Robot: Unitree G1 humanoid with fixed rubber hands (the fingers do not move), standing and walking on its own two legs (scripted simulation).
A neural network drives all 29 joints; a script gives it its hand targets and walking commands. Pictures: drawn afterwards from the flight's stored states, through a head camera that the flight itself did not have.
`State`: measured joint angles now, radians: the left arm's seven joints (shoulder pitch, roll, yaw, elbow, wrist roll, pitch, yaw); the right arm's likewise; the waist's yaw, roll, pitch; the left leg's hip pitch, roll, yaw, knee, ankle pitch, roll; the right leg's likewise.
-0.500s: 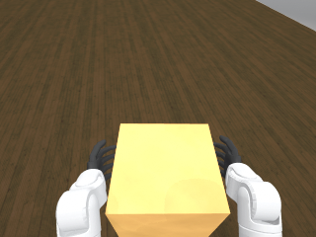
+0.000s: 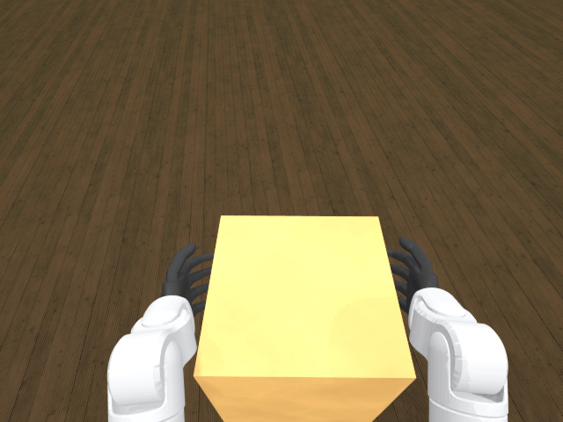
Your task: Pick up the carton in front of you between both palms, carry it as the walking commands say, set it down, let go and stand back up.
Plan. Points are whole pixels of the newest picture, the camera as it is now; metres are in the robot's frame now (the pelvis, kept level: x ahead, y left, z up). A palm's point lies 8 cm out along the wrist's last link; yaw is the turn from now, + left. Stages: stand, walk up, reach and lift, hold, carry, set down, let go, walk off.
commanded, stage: carry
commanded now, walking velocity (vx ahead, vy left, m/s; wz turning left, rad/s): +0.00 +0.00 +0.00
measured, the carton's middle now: (297, 327) +0.24 +0.00 +0.00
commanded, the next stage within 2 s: hold in 1.32 s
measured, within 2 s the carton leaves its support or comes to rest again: neither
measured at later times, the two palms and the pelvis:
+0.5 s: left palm (176, 267) +0.30 +0.17 +0.07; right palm (392, 254) +0.31 -0.13 +0.07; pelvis +0.06 +0.01 -0.01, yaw +1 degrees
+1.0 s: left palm (182, 280) +0.31 +0.17 +0.03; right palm (382, 270) +0.31 -0.13 +0.03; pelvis +0.02 +0.02 +0.00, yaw +0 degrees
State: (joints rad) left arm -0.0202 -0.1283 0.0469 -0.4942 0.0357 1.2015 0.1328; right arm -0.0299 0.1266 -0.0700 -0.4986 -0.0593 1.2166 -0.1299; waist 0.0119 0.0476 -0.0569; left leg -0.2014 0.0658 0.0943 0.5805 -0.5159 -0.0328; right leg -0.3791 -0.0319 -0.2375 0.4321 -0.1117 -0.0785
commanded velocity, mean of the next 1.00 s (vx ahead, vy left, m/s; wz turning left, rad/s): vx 0.00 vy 0.00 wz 0.00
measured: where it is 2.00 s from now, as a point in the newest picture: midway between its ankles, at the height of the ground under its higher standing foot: outside the picture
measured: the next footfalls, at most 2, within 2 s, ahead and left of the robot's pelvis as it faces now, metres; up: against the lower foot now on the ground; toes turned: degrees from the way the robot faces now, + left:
left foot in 0.02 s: +0.00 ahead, +0.13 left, +0.00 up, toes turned +8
